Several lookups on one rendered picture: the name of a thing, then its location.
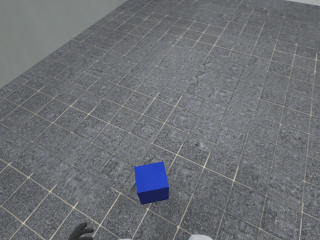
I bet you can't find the robot left hand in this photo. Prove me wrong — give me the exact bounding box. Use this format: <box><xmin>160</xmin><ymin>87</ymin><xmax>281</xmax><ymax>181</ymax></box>
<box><xmin>68</xmin><ymin>222</ymin><xmax>94</xmax><ymax>240</ymax></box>

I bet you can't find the carton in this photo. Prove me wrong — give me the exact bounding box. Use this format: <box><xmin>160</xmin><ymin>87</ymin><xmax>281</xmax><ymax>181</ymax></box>
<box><xmin>134</xmin><ymin>161</ymin><xmax>169</xmax><ymax>205</ymax></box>

